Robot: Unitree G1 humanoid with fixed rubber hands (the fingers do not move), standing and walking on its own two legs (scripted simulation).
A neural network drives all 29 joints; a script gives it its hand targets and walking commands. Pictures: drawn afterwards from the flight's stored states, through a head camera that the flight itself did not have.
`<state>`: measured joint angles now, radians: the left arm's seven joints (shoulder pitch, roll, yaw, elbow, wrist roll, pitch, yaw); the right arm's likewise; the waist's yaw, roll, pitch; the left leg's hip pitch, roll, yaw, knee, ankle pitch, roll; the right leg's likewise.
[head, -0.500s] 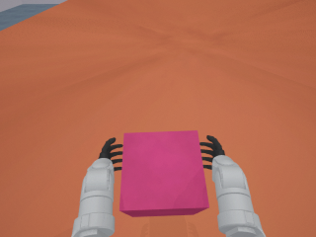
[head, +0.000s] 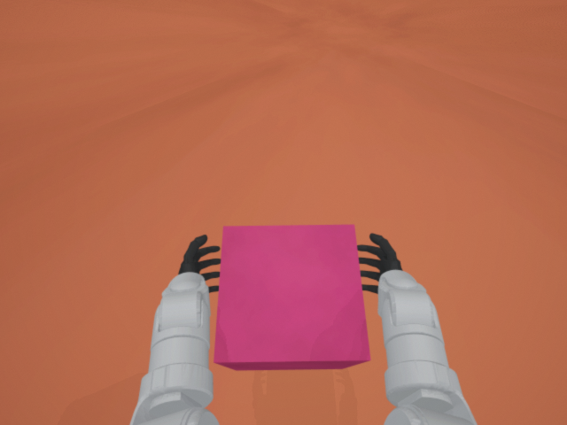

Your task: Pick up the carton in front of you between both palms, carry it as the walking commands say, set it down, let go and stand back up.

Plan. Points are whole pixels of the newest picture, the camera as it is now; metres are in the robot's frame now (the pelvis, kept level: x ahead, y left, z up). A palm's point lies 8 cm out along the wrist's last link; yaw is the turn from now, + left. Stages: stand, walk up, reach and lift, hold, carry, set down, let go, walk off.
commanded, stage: set down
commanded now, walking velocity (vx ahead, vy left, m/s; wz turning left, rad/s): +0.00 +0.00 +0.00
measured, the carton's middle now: (289, 305) +0.33 +0.00 -0.09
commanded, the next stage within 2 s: none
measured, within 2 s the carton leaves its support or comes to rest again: neither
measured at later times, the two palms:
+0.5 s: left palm (232, 325) +0.33 +0.11 -0.17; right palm (378, 314) +0.35 -0.18 -0.18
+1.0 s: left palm (247, 341) +0.36 +0.10 -0.32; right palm (368, 328) +0.39 -0.19 -0.34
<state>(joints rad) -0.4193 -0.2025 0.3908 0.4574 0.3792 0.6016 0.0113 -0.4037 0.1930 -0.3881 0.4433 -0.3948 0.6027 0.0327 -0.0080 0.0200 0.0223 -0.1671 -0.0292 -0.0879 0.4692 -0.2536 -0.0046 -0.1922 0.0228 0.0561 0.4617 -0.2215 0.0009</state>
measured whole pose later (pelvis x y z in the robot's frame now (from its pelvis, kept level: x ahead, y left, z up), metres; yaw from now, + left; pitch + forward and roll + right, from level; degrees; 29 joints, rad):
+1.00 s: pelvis -0.08 -0.02 -0.24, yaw +2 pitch +45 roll +4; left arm -0.85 -0.20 0.50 0.58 0.19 0.22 0.22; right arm -0.98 -0.08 -0.36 0.78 -0.24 0.25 -0.05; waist -0.01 0.04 -0.18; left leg -1.88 -0.13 -0.07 1.60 -0.51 -0.08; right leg -1.94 0.10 0.10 1.62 -0.46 0.02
